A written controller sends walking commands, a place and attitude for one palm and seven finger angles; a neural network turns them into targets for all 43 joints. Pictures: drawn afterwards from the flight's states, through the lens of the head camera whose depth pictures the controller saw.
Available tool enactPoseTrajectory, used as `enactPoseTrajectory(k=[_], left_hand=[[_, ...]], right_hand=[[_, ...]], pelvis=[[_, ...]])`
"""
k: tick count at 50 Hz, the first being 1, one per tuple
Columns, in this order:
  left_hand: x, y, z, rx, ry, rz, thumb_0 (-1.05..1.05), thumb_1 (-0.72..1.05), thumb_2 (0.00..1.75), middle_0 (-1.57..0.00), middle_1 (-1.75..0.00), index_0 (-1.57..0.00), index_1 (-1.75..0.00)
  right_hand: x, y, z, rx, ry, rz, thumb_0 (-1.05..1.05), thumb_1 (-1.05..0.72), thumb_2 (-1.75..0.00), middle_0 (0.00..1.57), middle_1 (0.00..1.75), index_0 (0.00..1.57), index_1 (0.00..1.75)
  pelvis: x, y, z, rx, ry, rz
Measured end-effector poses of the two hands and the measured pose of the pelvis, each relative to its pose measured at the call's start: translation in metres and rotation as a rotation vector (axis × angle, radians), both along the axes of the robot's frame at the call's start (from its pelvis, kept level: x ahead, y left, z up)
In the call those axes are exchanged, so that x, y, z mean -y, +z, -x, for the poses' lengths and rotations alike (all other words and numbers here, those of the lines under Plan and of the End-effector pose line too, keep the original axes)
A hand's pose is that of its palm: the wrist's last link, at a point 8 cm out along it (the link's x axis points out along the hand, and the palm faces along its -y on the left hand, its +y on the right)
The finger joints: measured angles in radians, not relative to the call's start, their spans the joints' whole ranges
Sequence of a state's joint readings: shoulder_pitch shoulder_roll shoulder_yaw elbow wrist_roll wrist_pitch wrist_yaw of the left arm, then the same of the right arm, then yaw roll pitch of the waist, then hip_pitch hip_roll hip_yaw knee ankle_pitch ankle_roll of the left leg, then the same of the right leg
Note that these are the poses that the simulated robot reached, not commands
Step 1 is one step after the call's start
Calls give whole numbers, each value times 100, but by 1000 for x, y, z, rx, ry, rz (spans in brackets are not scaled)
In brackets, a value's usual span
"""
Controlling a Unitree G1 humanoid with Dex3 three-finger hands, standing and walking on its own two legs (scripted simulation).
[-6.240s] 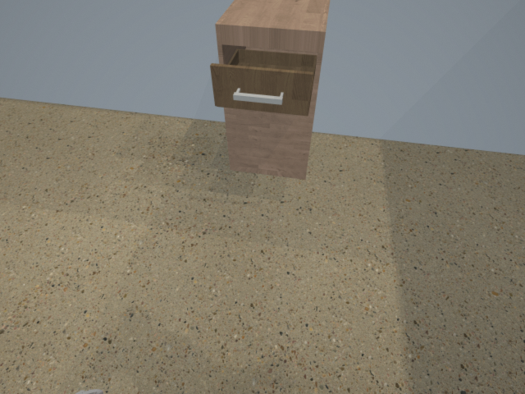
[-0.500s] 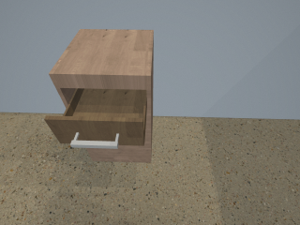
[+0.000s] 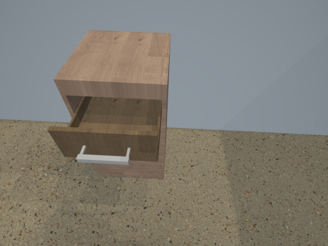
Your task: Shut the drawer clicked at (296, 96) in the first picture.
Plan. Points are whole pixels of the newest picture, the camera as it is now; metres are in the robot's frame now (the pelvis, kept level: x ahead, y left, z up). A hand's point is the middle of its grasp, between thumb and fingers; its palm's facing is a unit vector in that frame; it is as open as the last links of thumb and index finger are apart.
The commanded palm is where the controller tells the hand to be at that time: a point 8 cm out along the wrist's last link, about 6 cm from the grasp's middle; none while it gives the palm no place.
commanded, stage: look again from close up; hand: left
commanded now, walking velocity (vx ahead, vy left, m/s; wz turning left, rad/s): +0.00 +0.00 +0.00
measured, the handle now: (104, 154) +0.44 +0.25 -0.15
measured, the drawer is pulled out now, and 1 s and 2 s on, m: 0.19 0.19 0.19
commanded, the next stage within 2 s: shuffle to correct the standing spot in 0.30 s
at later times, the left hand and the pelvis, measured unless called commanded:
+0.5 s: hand out of the picture -0.02 +0.18 -0.18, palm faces +0.04 -0.98 -0.18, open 7.3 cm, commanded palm none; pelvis +0.00 +0.01 +0.00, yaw +0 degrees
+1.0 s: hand out of the picture +0.05 +0.22 -0.18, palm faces +0.04 -0.98 -0.20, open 7.3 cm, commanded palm none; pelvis +0.05 +0.05 +0.00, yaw +0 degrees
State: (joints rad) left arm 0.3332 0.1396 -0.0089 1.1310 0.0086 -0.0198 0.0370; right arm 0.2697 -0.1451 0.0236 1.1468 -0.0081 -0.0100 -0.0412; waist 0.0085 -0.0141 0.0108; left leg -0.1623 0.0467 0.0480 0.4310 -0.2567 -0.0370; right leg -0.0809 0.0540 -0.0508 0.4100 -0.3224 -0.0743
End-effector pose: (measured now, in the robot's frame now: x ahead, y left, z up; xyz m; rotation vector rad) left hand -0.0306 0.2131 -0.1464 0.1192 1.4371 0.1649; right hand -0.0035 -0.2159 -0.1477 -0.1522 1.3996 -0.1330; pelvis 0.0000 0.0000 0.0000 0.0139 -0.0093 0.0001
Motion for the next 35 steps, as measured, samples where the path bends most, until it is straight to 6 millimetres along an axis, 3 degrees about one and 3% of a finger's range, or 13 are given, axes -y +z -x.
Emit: enactPoseTrajectory(k=[14, 26, 31, 35], left_hand=[[-11, 2, -10, 17, -9, -9, 0, 91, 90, -19, -30, -20, -30], [-12, -1, -6, 3, 5, 0, 0, 91, 90, -19, -30, -20, -30], [-19, -6, 5, -16, 60, 9, 0, 91, 90, -20, -30, -20, -30], [-30, -10, 17, -73, 88, 23, 0, 91, 90, -20, -30, -20, -30]], right_hand=[[-17, -2, 14, -35, -9, -26, 1, -92, -90, 20, 30, 20, 30], [-22, -5, 15, -47, -5, -35, 1, -91, -90, 20, 30, 20, 30], [-23, -5, 3, -69, 20, -16, 1, -91, -90, 20, 30, 20, 30], [-28, -1, -26, -32, 35, 13, 1, -91, -90, 20, 30, 20, 30]], pelvis=[[-8, 1, -1, -2, 0, -3], [-13, -2, -3, -4, 4, 0], [-21, -7, -15, -7, 24, 20], [-35, -9, -30, -4, 23, 18]])
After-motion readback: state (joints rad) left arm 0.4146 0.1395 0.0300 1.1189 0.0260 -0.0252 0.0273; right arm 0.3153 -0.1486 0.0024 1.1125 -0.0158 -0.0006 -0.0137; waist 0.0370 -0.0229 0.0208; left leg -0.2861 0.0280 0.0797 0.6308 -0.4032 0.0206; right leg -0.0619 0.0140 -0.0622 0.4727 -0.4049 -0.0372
